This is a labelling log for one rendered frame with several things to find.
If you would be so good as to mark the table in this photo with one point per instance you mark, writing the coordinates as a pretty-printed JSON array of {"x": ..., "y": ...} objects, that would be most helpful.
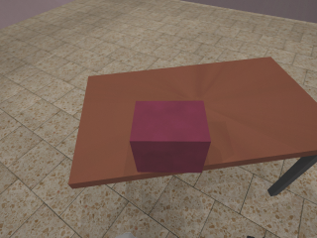
[{"x": 256, "y": 113}]

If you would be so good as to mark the carton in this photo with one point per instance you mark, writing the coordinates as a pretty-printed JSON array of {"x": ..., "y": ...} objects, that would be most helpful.
[{"x": 170, "y": 136}]

